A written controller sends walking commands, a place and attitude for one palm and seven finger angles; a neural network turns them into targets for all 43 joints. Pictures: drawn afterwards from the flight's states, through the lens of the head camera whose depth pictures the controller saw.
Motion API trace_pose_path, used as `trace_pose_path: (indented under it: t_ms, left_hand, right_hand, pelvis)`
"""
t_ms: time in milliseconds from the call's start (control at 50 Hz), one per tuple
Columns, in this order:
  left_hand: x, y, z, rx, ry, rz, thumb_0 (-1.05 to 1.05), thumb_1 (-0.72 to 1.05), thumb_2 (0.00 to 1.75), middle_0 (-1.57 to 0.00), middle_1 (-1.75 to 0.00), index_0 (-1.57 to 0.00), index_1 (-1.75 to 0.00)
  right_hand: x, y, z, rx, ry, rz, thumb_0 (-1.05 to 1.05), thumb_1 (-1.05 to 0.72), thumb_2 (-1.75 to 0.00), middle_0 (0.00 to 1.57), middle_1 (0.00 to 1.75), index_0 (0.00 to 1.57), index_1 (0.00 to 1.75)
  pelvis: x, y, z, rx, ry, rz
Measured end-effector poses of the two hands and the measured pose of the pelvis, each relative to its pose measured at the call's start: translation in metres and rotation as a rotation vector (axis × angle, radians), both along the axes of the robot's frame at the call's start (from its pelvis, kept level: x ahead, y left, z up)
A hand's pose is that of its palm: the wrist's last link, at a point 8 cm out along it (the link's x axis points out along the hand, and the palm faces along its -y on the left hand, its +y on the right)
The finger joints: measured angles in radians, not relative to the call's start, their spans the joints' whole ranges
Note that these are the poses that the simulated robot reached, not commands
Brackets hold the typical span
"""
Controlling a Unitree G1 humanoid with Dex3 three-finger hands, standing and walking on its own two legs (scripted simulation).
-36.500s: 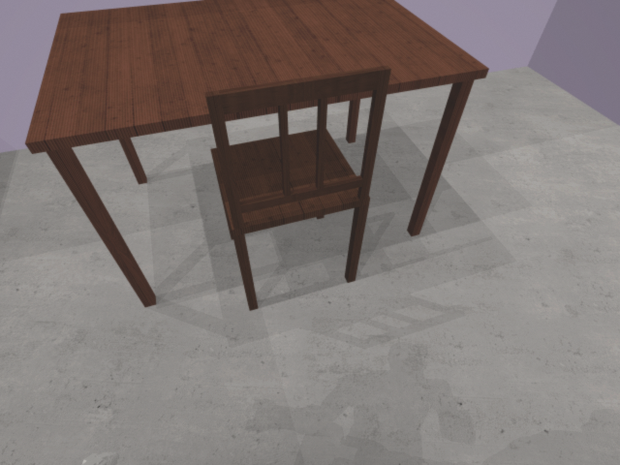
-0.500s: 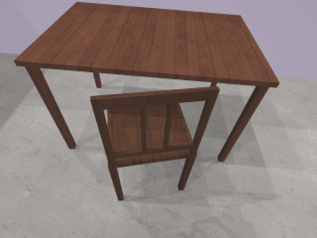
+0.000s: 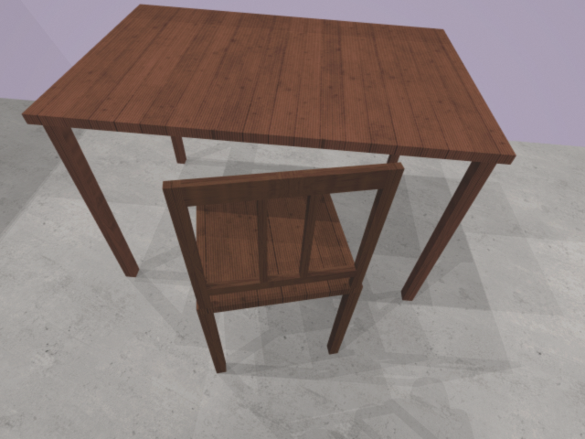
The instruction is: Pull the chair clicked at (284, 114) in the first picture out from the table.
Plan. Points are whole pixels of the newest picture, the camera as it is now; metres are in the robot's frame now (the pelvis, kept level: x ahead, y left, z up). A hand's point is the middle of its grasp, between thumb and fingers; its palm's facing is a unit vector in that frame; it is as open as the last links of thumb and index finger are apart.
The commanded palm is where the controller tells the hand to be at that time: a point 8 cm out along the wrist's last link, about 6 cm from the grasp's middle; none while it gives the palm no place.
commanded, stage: look again from close up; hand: left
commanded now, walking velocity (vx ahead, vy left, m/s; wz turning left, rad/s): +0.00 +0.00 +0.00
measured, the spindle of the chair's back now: (262, 243) +0.50 +0.09 -0.10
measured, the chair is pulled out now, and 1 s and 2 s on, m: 0.16 0.16 0.16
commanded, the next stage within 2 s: shuffle to correct the standing spot in 0.06 s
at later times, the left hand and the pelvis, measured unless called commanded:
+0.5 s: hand out of the picture -0.02 +0.13 -0.18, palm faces +0.11 -0.98 -0.18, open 7.4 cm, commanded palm none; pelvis +0.03 -0.04 -0.01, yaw +4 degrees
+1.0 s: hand out of the picture +0.07 +0.06 -0.19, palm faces +0.26 -0.95 -0.18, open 7.3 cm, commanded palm none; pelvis +0.11 -0.11 -0.01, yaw +13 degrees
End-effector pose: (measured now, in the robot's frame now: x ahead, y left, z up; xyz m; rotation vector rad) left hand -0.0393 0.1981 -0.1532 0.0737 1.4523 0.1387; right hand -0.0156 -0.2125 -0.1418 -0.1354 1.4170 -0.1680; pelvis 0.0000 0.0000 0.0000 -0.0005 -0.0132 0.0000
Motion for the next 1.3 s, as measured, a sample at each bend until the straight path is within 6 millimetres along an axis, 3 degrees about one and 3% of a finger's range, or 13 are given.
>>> trace_pose_path:
  t_ms: [340, 520, 600, 700, 760, 900, 980, 1060, 1140, 1220, 1300]
  left_hand:
    - [0.001, -0.001, -0.003, 0.007, 0.025, 0.006, 0.0, 0.91, 0.9, -0.2, -0.3, -0.19, -0.3]
    - [0.01, -0.022, 0.001, 0.051, 0.036, 0.077, 0.0, 0.91, 0.9, -0.2, -0.3, -0.19, -0.3]
    - [0.009, -0.04, -0.004, 0.048, 0.032, 0.14, 0.0, 0.91, 0.9, -0.2, -0.3, -0.19, -0.3]
    - [-0.001, -0.067, -0.02, -0.022, 0.1, 0.181, 0.0, 0.91, 0.9, -0.2, -0.3, -0.19, -0.3]
    - [0.005, -0.078, -0.027, -0.058, 0.135, 0.155, 0.0, 0.91, 0.9, -0.2, -0.3, -0.19, -0.3]
    - [0.071, -0.084, -0.011, -0.023, -0.024, 0.199, 0.01, 0.91, 0.9, -0.2, -0.3, -0.19, -0.3]
    - [0.092, -0.085, -0.003, 0.042, -0.054, 0.201, 0.02, 0.93, 0.9, -0.2, -0.3, -0.2, -0.3]
    - [0.104, -0.096, -0.005, 0.098, -0.06, 0.21, 0.02, 0.93, 0.9, -0.2, -0.3, -0.19, -0.3]
    - [0.111, -0.118, -0.002, 0.087, -0.045, 0.246, 0.01, 0.92, 0.9, -0.2, -0.3, -0.19, -0.3]
    - [0.117, -0.141, -0.008, 0.035, -0.022, 0.255, 0.01, 0.91, 0.9, -0.2, -0.3, -0.19, -0.3]
    - [0.126, -0.16, -0.019, -0.026, -0.01, 0.255, 0.0, 0.91, 0.9, -0.2, -0.3, -0.19, -0.3]
  right_hand:
    - [0.002, -0.002, -0.003, 0.015, 0.019, -0.012, 0.01, -0.91, -0.89, 0.2, 0.3, 0.2, 0.3]
    - [0.016, -0.034, -0.012, 0.022, 0.088, 0.014, 0.01, -0.91, -0.89, 0.2, 0.3, 0.2, 0.3]
    - [0.045, -0.053, -0.013, -0.012, 0.097, 0.081, 0.01, -0.91, -0.89, 0.2, 0.3, 0.2, 0.3]
    - [0.11, -0.067, -0.015, -0.064, -0.015, 0.147, 0.01, -0.91, -0.89, 0.2, 0.3, 0.2, 0.3]
    - [0.138, -0.072, -0.011, -0.079, -0.107, 0.142, 0.01, -0.91, -0.89, 0.2, 0.3, 0.2, 0.3]
    - [0.17, -0.088, 0.003, -0.056, -0.099, 0.213, 0.0, -0.91, -0.89, 0.2, 0.3, 0.2, 0.3]
    - [0.191, -0.108, -0.002, -0.035, -0.089, 0.217, 0.01, -0.91, -0.89, 0.2, 0.3, 0.21, 0.3]
    - [0.213, -0.138, -0.018, -0.027, -0.076, 0.219, 0.01, -0.91, -0.89, 0.2, 0.3, 0.21, 0.3]
    - [0.236, -0.157, -0.013, -0.058, -0.06, 0.244, 0.01, -0.91, -0.89, 0.2, 0.3, 0.2, 0.3]
    - [0.26, -0.163, -0.003, -0.083, -0.098, 0.256, 0.01, -0.91, -0.89, 0.2, 0.3, 0.2, 0.3]
    - [0.273, -0.157, 0.003, -0.08, -0.134, 0.266, 0.01, -0.91, -0.89, 0.2, 0.3, 0.2, 0.3]
  pelvis:
    - [0.009, -0.008, -0.003, 0.015, 0.012, 0.022]
    - [0.033, -0.039, -0.009, 0.003, 0.051, 0.079]
    - [0.046, -0.049, -0.013, -0.005, 0.04, 0.133]
    - [0.063, -0.052, -0.024, -0.011, 0.019, 0.156]
    - [0.071, -0.057, -0.026, 0.009, 0.007, 0.144]
    - [0.088, -0.081, -0.008, -0.003, 0.022, 0.199]
    - [0.105, -0.103, -0.008, -0.011, 0.024, 0.225]
    - [0.124, -0.128, -0.019, -0.006, 0.022, 0.241]
    - [0.137, -0.141, -0.015, -0.019, 0.02, 0.256]
    - [0.148, -0.148, -0.013, -0.021, 0.022, 0.249]
    - [0.158, -0.153, -0.013, -0.023, 0.002, 0.239]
